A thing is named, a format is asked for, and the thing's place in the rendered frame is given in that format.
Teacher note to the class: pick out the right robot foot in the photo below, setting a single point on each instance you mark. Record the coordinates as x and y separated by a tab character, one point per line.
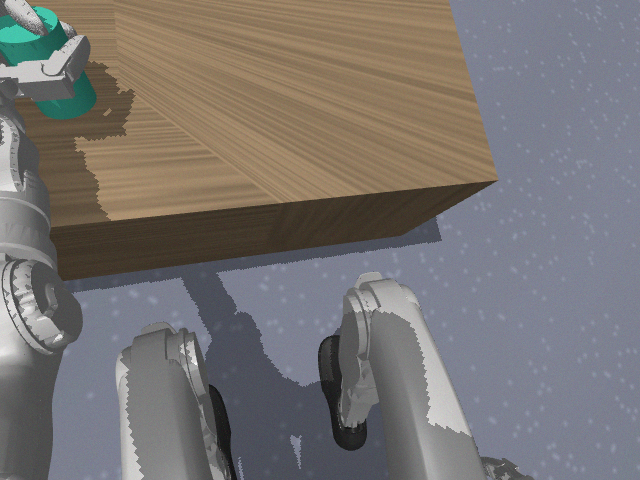
330	376

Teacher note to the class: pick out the can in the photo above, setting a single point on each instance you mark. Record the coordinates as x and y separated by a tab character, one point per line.
18	44

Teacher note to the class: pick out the left robot hand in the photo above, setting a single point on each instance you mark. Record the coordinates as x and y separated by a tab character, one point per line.
42	80

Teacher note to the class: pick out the right robot hand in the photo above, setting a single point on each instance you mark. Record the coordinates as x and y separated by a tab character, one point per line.
502	469

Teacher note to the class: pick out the left robot foot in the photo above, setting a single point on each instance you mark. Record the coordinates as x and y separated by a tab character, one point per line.
223	431

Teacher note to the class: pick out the left robot arm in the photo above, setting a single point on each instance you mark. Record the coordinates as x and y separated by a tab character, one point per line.
39	316

